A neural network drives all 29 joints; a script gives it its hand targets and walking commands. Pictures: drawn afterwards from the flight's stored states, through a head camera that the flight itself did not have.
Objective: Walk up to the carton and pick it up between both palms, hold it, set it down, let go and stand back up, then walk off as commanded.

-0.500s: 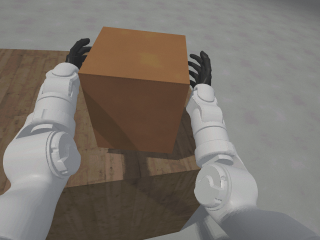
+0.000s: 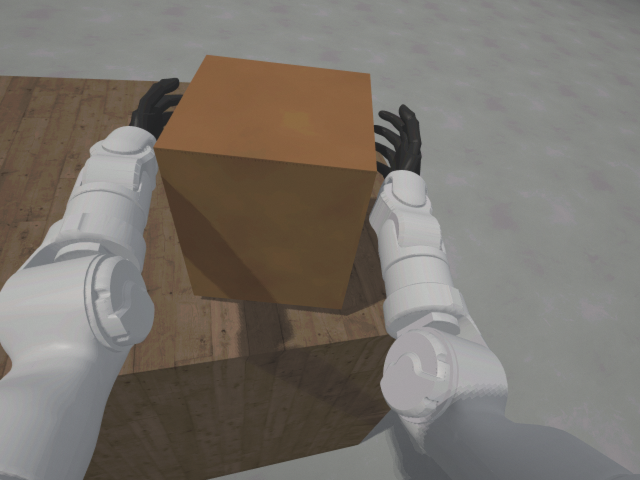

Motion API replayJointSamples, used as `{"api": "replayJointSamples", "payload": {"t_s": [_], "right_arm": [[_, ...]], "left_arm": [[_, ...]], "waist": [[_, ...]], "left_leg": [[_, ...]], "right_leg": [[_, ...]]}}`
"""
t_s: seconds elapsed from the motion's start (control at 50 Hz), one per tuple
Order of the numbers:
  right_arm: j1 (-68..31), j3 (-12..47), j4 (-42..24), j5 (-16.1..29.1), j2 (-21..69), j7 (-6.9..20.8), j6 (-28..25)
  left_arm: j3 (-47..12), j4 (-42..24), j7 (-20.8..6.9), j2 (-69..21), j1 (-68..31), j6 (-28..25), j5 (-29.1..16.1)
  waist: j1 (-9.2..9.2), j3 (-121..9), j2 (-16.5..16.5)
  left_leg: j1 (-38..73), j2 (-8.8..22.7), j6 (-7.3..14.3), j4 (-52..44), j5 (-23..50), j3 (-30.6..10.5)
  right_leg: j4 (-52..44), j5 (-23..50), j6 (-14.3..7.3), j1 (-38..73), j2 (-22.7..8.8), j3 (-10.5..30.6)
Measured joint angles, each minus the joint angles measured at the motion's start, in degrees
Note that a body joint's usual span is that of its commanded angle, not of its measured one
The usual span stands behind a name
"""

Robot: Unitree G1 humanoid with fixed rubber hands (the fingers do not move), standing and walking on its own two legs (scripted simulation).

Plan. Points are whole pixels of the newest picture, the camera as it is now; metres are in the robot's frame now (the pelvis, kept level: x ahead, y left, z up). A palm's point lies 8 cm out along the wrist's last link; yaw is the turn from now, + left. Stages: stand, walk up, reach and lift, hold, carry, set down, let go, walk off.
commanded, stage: set down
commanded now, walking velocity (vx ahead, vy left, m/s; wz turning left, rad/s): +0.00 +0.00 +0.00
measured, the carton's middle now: (277, 189) +0.46 +0.00 +0.12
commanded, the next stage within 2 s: none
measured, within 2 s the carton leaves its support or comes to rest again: rests again in 0.30 s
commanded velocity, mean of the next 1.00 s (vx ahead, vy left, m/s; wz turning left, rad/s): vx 0.00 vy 0.00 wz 0.00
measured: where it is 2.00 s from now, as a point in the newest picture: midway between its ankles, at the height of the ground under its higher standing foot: outside the picture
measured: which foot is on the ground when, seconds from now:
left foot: down 0.00-1.00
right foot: down 0.00-1.00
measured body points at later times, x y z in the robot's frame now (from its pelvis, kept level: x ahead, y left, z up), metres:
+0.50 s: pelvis +0.00 +0.00 +0.00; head +0.03 +0.05 +0.45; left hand +0.50 +0.15 +0.16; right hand +0.43 -0.15 +0.17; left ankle +0.00 +0.08 -0.75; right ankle -0.03 -0.14 -0.75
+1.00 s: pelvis +0.00 +0.01 +0.00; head +0.04 +0.05 +0.44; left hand +0.50 +0.14 +0.16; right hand +0.42 -0.15 +0.16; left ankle +0.00 +0.08 -0.75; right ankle -0.03 -0.14 -0.75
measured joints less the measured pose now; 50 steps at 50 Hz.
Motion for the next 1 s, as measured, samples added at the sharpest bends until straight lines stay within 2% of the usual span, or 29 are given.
{"api": "replayJointSamples", "payload": {"t_s": [0.16,0.28,0.68,1.0], "right_arm": [[0.11,-0.47,-0.72,-1.2,0.4,0.27,0.24],[0.8,-1.34,-1.59,-2.2,0.93,0.64,-0.23],[1.77,-2.65,-2.59,-5.2,1.46,2.14,-1.13],[2.77,-3.02,-4.53,-6.8,1.59,3.03,-1.43]], "left_arm": [[0.56,1.6,-0.13,0.29,-0.37,-1.3,0.08],[0.71,1.59,0.35,-0.27,-0.02,-2.04,0.1],[3.43,0.56,-0.59,-1.3,0.43,-3.32,1.61],[7.87,-1.41,-1.78,-3.18,0.76,-4.05,4.15]], "waist": [[0.29,0.17,0.37],[0.33,-0.17,0.62],[0.63,0.48,0.98],[2.11,1.62,0.94]], "left_leg": [[-0.75,0.12,0.2,0.46,-0.32,0.71],[-1.78,0.17,0.23,0.81,-0.36,0.67],[-2.34,0.17,0.41,1.17,-0.35,1.16],[-1.57,0.34,0.63,1.03,-0.55,2.35]], "right_leg": [[0.33,-0.02,0.11,-0.93,-0.06,0.05],[0.45,0.03,0.11,-1.82,-0.09,-0.31],[1.28,-0.07,0.18,-2.69,-0.28,-0.48],[1.38,0.01,0.35,-2.44,-0.27,0.35]]}}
